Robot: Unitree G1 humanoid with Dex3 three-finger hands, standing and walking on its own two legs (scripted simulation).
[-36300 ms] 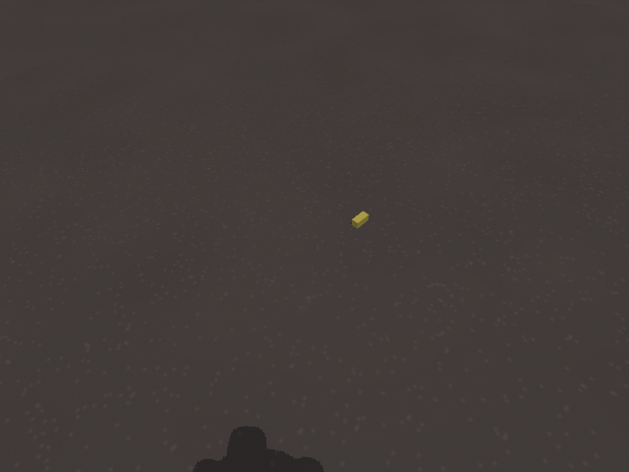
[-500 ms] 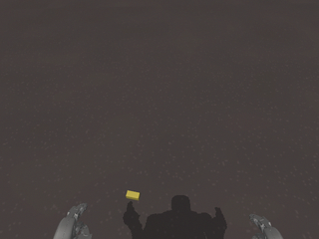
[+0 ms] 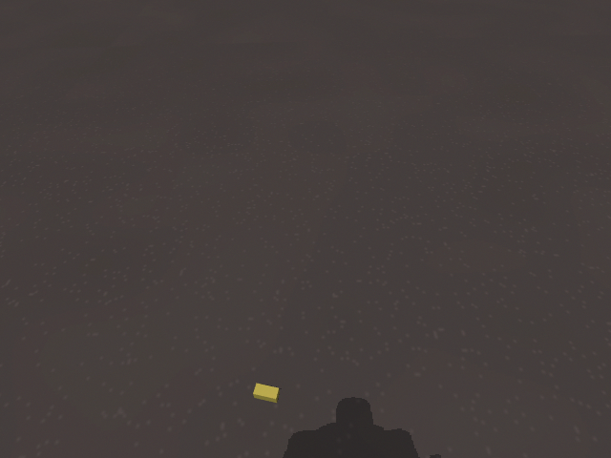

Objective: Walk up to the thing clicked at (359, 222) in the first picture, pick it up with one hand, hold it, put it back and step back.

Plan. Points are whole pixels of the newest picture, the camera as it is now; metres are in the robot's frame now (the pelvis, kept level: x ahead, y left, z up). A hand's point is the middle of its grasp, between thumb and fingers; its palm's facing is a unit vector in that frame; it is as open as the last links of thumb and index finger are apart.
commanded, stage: stand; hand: left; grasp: from above
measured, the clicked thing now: (266, 392) +0.49 +0.17 -0.76
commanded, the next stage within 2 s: step back in 1.90 s
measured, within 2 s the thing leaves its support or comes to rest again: neither
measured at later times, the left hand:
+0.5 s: hand out of the picture +0.04 +0.23 -0.16, palm faces +0.02 -0.94 -0.34, open 7.4 cm
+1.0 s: hand out of the picture +0.07 +0.22 -0.15, palm faces +0.01 -0.94 -0.34, open 7.4 cm
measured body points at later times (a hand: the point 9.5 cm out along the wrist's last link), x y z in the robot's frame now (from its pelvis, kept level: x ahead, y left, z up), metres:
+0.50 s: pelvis -0.01 -0.02 +0.01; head -0.01 -0.02 +0.46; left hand +0.04 +0.28 -0.13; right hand +0.05 -0.30 -0.13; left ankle +0.02 +0.11 -0.74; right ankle +0.00 -0.15 -0.74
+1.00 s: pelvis +0.00 -0.03 +0.01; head +0.00 -0.03 +0.46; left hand +0.07 +0.27 -0.12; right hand +0.07 -0.32 -0.13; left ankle +0.02 +0.11 -0.74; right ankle +0.00 -0.15 -0.74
